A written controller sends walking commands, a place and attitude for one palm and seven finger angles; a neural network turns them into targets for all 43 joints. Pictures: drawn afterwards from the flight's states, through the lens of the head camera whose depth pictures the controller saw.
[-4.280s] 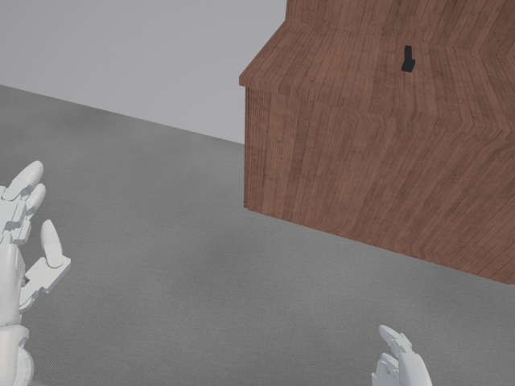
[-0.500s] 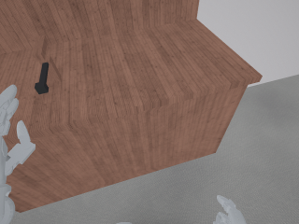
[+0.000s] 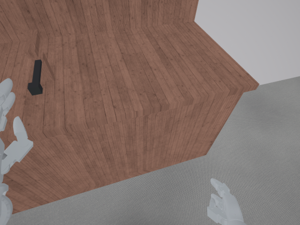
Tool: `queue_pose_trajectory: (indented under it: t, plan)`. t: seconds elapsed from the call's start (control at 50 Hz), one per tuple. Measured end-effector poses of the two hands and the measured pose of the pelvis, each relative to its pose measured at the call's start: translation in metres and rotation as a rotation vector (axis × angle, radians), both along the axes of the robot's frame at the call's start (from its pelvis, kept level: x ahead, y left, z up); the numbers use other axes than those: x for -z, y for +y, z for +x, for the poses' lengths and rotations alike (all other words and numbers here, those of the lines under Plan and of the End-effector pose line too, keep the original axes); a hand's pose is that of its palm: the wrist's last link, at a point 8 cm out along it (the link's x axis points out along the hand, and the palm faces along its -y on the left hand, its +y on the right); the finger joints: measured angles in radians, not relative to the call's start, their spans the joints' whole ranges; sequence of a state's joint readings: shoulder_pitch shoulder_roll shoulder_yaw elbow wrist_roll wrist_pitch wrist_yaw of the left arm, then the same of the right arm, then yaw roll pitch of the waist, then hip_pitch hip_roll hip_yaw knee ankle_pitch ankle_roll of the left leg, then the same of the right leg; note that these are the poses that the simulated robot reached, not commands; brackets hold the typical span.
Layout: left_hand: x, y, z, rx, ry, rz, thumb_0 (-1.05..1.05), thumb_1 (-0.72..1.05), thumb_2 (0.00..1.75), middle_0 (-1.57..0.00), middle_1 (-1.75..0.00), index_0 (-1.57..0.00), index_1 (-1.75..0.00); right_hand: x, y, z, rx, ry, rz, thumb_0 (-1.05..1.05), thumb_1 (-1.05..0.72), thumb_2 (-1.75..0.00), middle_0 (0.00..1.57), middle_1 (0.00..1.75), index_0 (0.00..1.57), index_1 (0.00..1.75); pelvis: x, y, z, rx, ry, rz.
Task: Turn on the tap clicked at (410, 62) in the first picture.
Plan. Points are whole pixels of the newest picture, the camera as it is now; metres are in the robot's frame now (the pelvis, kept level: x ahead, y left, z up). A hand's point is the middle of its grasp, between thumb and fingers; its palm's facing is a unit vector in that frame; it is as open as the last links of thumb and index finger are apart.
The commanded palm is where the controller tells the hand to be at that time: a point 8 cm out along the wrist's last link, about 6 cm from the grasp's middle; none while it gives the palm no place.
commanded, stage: come to a stop and stand still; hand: left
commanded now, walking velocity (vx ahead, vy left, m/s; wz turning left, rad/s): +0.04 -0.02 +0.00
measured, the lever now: (35, 88) +0.44 +0.38 +0.10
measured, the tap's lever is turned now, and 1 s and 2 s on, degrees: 0 0 0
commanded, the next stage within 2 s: look again from close up in 1.92 s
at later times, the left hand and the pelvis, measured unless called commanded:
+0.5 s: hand (28, 160) +0.20 +0.25 +0.15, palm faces +0.33 -0.88 -0.35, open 7.4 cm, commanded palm +0.13 +0.28 +0.18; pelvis -0.05 +0.01 +0.00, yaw -3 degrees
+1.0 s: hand out of the picture +0.19 +0.30 +0.18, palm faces +0.41 -0.84 -0.35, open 7.4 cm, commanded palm +0.13 +0.34 +0.18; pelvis -0.03 +0.06 +0.01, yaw +0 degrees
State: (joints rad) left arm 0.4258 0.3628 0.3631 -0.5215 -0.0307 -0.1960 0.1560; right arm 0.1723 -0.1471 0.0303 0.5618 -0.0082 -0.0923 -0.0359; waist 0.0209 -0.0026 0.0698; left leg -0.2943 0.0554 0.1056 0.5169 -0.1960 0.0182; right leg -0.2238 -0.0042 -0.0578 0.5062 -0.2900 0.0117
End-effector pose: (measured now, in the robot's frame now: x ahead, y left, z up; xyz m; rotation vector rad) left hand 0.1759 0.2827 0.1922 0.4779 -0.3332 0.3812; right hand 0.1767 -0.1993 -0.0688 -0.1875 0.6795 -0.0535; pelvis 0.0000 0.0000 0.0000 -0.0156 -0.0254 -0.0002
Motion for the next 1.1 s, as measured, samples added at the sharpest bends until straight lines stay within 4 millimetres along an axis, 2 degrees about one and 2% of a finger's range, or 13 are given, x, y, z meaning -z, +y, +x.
queue_pose_trajectory:
  t: [0.08,0.1,0.14,0.2,0.24,0.36,0.42,0.48,0.62,0.7,0.82,1.02,1.1]
  plan:
    - [0.004,-0.016,-0.012,0.02,0.045,-0.005,0.01,0.89,0.9,-0.21,-0.31,-0.21,-0.31,0.009,0.003,-0.013,-0.013,0.018,0.043,0.01,-0.9,-0.9,0.2,0.3,0.21,0.3,0.001,-0.008,-0.01,-0.004,-0.01,-0.013]
    - [-0.002,-0.014,-0.012,0.022,0.048,0.059,0.01,0.89,0.9,-0.21,-0.31,-0.21,-0.31,0.011,0.001,-0.017,-0.025,0.021,0.03,0.01,-0.9,-0.9,0.2,0.3,0.21,0.3,0.001,-0.01,-0.014,-0.006,-0.012,-0.017]
    - [-0.015,0.002,-0.01,0.001,-0.007,0.129,0.01,0.89,0.9,-0.22,-0.31,-0.21,-0.31,0.016,-0.005,-0.028,-0.042,0.047,0.012,0.01,-0.9,-0.9,0.2,0.3,0.21,0.3,0.002,-0.015,-0.022,-0.009,-0.011,-0.009]
    - [-0.02,0.022,-0.01,-0.074,-0.037,0.083,0.01,0.89,0.9,-0.22,-0.31,-0.21,-0.31,0.018,-0.019,-0.043,-0.02,0.049,0.005,0.01,-0.9,-0.9,0.2,0.31,0.21,0.3,0.002,-0.016,-0.033,0.009,-0.021,0.0]
    - [-0.013,0.019,-0.014,-0.075,-0.012,0.04,0.01,0.89,0.9,-0.21,-0.31,-0.21,-0.31,0.016,-0.03,-0.053,0.011,0.037,0.001,0.01,-0.9,-0.9,0.2,0.3,0.21,0.3,0.001,-0.012,-0.037,0.021,-0.022,0.002]
    - [0.032,-0.014,-0.024,0.084,0.143,-0.069,0.01,0.9,0.9,-0.2,-0.3,-0.2,-0.3,0.001,-0.05,-0.081,0.1,0.027,-0.08,0.02,-0.91,-0.9,0.2,0.3,0.21,0.3,-0.001,0.0,-0.04,0.06,-0.018,0.007]
    - [0.042,-0.011,-0.022,0.12,0.138,-0.093,0.01,0.89,0.9,-0.21,-0.31,-0.21,-0.31,-0.007,-0.052,-0.09,0.118,0.027,-0.13,0.02,-0.91,-0.9,0.2,0.3,0.2,0.3,0.0,0.004,-0.042,0.062,-0.033,-0.003]
    - [0.032,0.004,-0.018,0.108,0.075,-0.072,0.01,0.89,0.9,-0.22,-0.31,-0.21,-0.31,-0.016,-0.046,-0.094,0.117,0.027,-0.155,0.02,-0.91,-0.9,0.2,0.3,0.2,0.3,-0.002,0.009,-0.045,0.058,-0.037,-0.014]
    - [-0.005,0.027,-0.029,0.075,-0.098,0.017,0.01,0.89,0.9,-0.21,-0.31,-0.21,-0.31,-0.015,-0.018,-0.081,0.056,-0.014,-0.11,0.02,-0.91,-0.9,0.2,0.3,0.2,0.3,0.001,0.02,-0.048,0.039,-0.042,-0.026]
    - [0.005,0.033,-0.035,0.08,-0.039,-0.023,0.01,0.9,0.9,-0.21,-0.31,-0.21,-0.31,-0.014,0.003,-0.072,0.035,-0.008,-0.084,0.01,-0.91,-0.9,0.2,0.3,0.21,0.3,-0.003,0.032,-0.043,0.047,-0.024,-0.039]
    - [0.027,0.054,-0.028,0.047,0.034,-0.077,0.01,0.89,0.9,-0.21,-0.31,-0.21,-0.31,-0.011,0.031,-0.06,-0.001,0.011,-0.079,0.01,-0.9,-0.9,0.2,0.3,0.21,0.3,-0.003,0.046,-0.043,0.028,-0.025,-0.037]
    - [0.0,0.061,-0.029,0.03,-0.021,-0.016,0.01,0.89,0.9,-0.21,-0.31,-0.21,-0.31,-0.01,0.055,-0.032,-0.077,0.008,-0.055,0.01,-0.9,-0.9,0.2,0.3,0.21,0.3,-0.006,0.057,-0.028,0.003,0.009,-0.03]
    - [0.007,0.07,-0.019,0.02,0.021,-0.023,0.01,0.89,0.9,-0.21,-0.31,-0.21,-0.31,-0.009,0.054,-0.02,-0.058,0.017,-0.064,0.01,-0.9,-0.9,0.2,0.3,0.21,0.3,-0.006,0.064,-0.017,0.015,0.025,-0.033]
